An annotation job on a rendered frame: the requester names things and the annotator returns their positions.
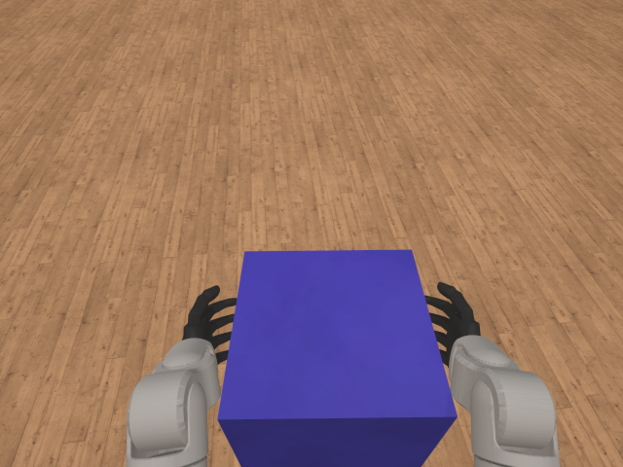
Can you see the left robot forearm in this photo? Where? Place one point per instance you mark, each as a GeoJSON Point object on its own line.
{"type": "Point", "coordinates": [167, 410]}

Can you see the right robot hand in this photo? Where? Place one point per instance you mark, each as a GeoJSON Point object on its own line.
{"type": "Point", "coordinates": [460, 322]}

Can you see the carton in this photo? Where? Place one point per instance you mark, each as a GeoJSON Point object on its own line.
{"type": "Point", "coordinates": [333, 362]}

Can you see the right robot forearm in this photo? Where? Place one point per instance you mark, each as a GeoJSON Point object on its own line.
{"type": "Point", "coordinates": [513, 416]}

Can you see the left robot hand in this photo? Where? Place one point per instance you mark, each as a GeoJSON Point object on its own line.
{"type": "Point", "coordinates": [199, 325]}

